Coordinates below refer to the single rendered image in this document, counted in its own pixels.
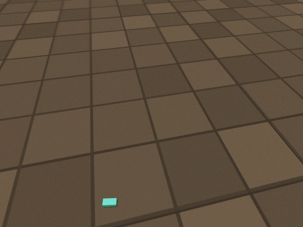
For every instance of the small box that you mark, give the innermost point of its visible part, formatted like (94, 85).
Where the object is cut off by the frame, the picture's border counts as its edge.
(109, 202)

